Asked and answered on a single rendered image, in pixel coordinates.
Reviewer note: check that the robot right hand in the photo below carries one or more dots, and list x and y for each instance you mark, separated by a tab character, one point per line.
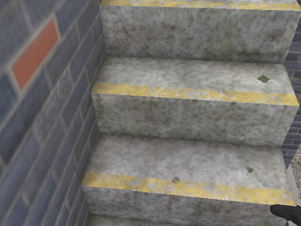
290	213

